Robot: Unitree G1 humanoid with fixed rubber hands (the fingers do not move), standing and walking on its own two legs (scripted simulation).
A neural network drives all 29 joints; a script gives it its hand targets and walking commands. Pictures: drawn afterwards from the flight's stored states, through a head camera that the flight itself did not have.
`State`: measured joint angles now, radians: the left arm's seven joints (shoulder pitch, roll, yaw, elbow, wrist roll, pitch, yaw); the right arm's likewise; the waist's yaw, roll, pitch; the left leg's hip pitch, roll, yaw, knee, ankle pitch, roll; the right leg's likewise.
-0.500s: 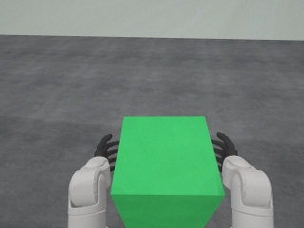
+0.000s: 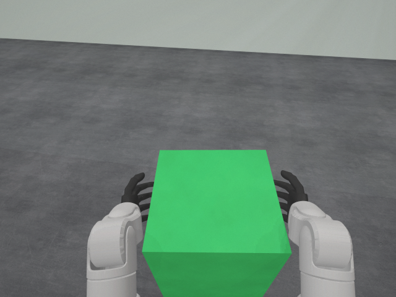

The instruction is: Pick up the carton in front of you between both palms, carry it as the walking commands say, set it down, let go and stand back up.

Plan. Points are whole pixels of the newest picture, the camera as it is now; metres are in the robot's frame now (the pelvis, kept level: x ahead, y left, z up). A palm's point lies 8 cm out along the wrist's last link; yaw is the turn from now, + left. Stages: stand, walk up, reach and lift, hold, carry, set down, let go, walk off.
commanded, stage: carry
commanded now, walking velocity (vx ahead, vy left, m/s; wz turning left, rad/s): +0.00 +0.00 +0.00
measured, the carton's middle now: (212, 226) +0.28 +0.00 +0.02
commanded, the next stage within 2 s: none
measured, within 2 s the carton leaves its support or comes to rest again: neither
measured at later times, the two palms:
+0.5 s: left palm (151, 148) +0.42 +0.14 +0.11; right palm (284, 149) +0.42 -0.16 +0.11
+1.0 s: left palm (153, 166) +0.42 +0.14 +0.05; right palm (278, 166) +0.42 -0.16 +0.06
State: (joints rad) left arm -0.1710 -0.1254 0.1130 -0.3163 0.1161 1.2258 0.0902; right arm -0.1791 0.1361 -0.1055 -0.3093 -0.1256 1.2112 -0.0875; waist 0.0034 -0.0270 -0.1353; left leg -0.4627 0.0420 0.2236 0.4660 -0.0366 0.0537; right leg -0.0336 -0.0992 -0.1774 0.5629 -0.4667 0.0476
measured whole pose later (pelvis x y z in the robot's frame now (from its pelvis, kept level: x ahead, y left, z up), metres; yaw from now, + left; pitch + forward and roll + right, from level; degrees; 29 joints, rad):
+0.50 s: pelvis +0.16 -0.01 +0.01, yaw +0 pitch +4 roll +0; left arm -0.17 -0.13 0.12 -0.26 0.13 1.21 0.08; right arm -0.18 0.14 -0.12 -0.26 -0.13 1.21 -0.08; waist 0.00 0.02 -0.18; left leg -0.25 0.07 0.19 0.52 -0.32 0.00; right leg -0.25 -0.07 -0.16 0.51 -0.31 0.01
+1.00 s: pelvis +0.14 -0.01 +0.01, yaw +0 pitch +2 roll +0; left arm -0.16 -0.13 0.13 0.10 0.23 0.84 0.02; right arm -0.17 0.13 -0.14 0.10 -0.23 0.83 -0.02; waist 0.00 0.00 -0.14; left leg -0.25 0.07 0.18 0.54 -0.32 0.01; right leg -0.25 -0.07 -0.17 0.54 -0.32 0.01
